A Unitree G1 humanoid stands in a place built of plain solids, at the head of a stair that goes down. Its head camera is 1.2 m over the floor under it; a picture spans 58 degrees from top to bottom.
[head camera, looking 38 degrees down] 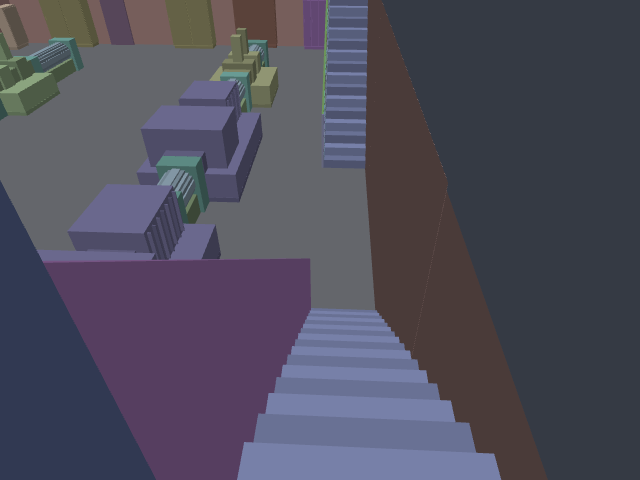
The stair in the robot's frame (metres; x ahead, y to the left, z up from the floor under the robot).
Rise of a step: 0.19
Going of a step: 0.22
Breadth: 0.92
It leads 3 degrees to the right of straight ahead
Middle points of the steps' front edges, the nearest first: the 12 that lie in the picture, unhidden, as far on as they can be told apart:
0.79 -0.18 -0.38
1.01 -0.19 -0.58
1.24 -0.20 -0.77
1.46 -0.21 -0.96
1.69 -0.22 -1.15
1.91 -0.23 -1.35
2.14 -0.24 -1.54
2.36 -0.25 -1.73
2.59 -0.26 -1.92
2.81 -0.27 -2.11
3.04 -0.28 -2.31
3.26 -0.29 -2.50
